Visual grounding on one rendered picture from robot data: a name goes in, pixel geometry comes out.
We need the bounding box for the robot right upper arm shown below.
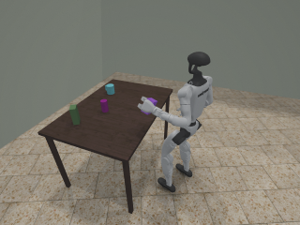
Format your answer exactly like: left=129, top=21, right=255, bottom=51
left=203, top=76, right=213, bottom=106

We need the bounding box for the robot left thigh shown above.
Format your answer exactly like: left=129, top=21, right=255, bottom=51
left=161, top=129, right=188, bottom=164

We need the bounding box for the robot left upper arm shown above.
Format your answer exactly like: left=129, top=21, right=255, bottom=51
left=177, top=85, right=192, bottom=128

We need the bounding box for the robot right shin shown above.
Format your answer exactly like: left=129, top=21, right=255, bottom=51
left=179, top=142, right=191, bottom=172

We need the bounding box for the sponge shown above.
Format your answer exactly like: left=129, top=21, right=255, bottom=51
left=141, top=97, right=158, bottom=115

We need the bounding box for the table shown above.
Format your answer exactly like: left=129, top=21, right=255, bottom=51
left=38, top=79, right=173, bottom=214

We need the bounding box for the robot left forearm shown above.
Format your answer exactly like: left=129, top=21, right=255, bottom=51
left=152, top=107, right=188, bottom=128

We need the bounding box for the left robot hand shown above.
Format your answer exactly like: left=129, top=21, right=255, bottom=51
left=138, top=97, right=156, bottom=113

